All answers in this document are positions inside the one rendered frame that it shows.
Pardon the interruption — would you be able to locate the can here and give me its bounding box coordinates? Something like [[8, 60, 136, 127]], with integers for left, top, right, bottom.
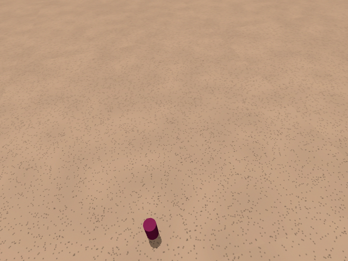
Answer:
[[143, 218, 159, 240]]

